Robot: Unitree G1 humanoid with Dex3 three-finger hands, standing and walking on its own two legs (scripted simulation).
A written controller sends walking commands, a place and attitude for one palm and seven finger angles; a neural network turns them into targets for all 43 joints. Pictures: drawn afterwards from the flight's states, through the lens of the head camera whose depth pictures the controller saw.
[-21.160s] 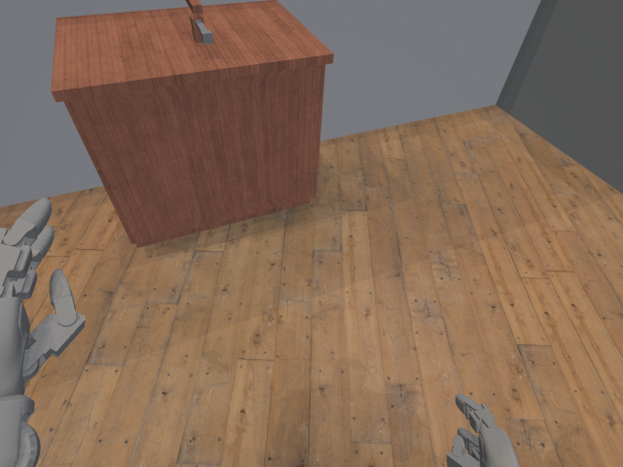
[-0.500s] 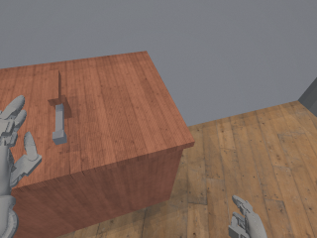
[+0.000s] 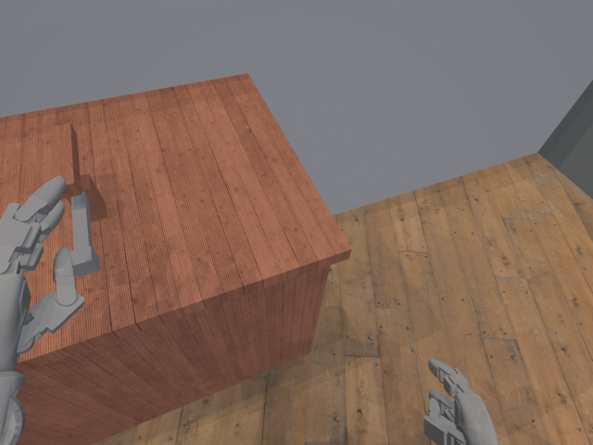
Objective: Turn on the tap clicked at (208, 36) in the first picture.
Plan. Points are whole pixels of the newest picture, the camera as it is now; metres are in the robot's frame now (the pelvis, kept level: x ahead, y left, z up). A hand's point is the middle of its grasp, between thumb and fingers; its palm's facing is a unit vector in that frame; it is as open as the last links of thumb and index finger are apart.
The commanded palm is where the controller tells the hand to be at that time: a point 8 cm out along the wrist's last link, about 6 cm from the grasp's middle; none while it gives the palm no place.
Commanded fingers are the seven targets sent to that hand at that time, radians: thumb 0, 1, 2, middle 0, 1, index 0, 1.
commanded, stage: look again from close up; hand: left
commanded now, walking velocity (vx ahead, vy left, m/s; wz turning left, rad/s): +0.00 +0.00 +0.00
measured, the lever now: (84, 261) +0.33 +0.31 +0.04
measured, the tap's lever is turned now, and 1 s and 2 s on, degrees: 0 0 0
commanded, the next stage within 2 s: turn the palm inward beside the body in 0.04 s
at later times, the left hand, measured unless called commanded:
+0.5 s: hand (66, 343) +0.19 +0.23 +0.14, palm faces +0.40 -0.83 -0.39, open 7.4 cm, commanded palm +0.14 +0.27 +0.16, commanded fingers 0.00 0.90 0.90 -0.20 -0.30 -0.20 -0.30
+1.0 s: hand (89, 337) +0.20 +0.21 +0.13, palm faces +0.49 -0.80 -0.33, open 7.4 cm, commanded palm +0.14 +0.24 +0.15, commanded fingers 0.00 0.90 0.90 -0.20 -0.30 -0.20 -0.30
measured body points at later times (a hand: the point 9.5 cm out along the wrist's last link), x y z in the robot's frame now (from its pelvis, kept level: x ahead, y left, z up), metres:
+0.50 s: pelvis -0.01 -0.02 -0.01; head -0.02 -0.02 +0.44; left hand +0.16 +0.27 +0.16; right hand +0.21 -0.22 -0.07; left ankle -0.02 +0.09 -0.74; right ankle +0.02 -0.14 -0.74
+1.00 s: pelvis +0.02 -0.06 -0.02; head +0.02 -0.08 +0.43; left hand +0.16 +0.25 +0.15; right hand +0.21 -0.29 -0.11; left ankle -0.02 +0.09 -0.74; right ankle +0.02 -0.14 -0.74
